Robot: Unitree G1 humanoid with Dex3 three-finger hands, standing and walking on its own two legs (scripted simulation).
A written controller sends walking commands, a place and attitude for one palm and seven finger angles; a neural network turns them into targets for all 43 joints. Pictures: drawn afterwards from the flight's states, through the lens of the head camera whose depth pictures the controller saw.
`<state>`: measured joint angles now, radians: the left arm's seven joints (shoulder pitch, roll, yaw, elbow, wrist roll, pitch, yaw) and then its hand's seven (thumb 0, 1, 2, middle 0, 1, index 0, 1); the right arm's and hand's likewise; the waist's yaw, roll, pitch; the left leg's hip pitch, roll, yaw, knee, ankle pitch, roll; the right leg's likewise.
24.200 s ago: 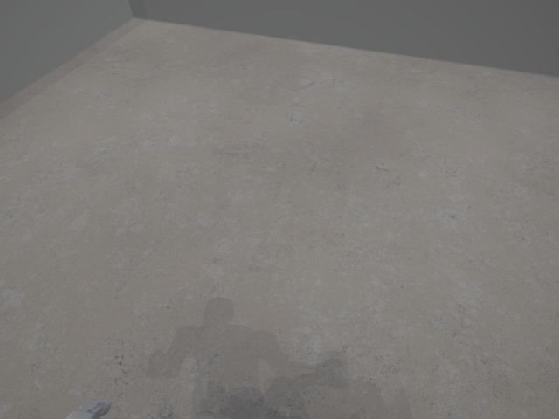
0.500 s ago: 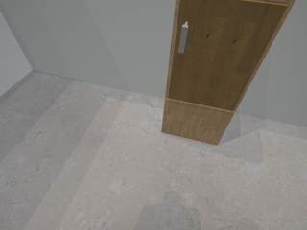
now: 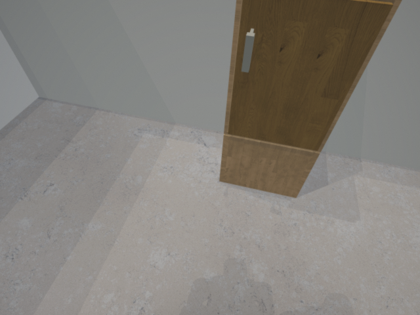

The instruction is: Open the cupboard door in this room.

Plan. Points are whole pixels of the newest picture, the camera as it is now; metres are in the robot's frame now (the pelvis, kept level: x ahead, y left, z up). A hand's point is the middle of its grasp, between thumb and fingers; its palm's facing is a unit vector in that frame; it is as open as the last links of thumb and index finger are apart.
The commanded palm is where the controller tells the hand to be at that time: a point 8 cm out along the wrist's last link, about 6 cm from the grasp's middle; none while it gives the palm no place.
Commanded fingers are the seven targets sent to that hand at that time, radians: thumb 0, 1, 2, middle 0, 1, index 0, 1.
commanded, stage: look at it before walking up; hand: left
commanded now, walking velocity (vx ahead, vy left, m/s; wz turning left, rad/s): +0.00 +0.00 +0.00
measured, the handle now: (248, 50) +0.89 -0.07 +0.07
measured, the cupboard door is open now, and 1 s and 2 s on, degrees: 0 0 0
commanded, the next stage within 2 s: turn to face it in 0.24 s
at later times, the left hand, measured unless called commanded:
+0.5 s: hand out of the picture -0.01 +0.16 -0.18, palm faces +0.03 -0.98 -0.19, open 7.3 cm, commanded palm none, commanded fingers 0.00 0.90 0.90 -0.20 -0.30 -0.20 -0.30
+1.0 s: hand out of the picture +0.04 +0.16 -0.19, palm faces -0.08 -0.98 -0.20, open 7.3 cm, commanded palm none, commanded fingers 0.00 0.90 0.90 -0.20 -0.30 -0.20 -0.30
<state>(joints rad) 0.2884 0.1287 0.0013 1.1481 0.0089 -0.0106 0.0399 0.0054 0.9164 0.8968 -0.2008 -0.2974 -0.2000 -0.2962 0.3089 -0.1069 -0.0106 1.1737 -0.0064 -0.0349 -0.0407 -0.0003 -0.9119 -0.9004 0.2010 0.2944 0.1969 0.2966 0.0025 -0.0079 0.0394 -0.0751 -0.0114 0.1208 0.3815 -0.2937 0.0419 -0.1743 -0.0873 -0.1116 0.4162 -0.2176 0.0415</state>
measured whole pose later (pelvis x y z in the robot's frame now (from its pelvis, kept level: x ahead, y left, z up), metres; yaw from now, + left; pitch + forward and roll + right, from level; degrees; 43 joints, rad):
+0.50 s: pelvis +0.00 -0.01 +0.00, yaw -1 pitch -1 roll +0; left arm 0.27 0.15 0.01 1.14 0.01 0.00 0.03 0.00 0.91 0.90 -0.20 -0.30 -0.20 -0.30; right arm 0.26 -0.14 -0.02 1.15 -0.01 -0.03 -0.05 0.00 -0.91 -0.90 0.20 0.29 0.20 0.30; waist 0.01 0.00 0.05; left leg -0.08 0.00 0.13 0.39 -0.29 0.03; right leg -0.18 -0.07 -0.10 0.42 -0.21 0.03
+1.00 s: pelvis -0.03 -0.02 -0.01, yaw -6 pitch +1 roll +0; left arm 0.18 0.17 0.05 1.04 0.02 0.03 0.01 0.00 0.91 0.90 -0.20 -0.30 -0.20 -0.30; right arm 0.21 -0.16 -0.06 1.06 -0.01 0.01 -0.04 0.00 -0.91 -0.90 0.20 0.29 0.20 0.30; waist -0.01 -0.01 0.08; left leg -0.24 0.05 0.18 0.60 -0.38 0.02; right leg -0.37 -0.01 -0.02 0.59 -0.24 0.00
